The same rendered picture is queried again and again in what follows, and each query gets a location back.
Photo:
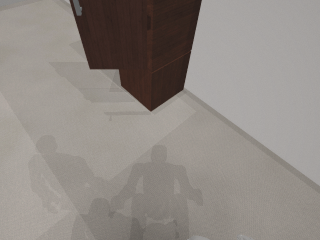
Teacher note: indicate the cupboard door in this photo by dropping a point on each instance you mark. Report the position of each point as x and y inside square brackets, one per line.
[113, 33]

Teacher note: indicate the handle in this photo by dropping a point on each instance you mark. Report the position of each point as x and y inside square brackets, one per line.
[77, 7]

